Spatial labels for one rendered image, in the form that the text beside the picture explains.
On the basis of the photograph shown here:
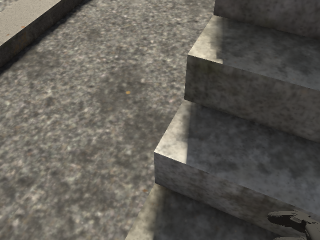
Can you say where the stairs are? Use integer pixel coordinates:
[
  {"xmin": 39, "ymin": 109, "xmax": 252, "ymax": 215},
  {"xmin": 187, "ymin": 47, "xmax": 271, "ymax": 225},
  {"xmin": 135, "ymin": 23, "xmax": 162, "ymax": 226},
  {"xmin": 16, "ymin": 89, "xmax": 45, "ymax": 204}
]
[{"xmin": 125, "ymin": 0, "xmax": 320, "ymax": 240}]

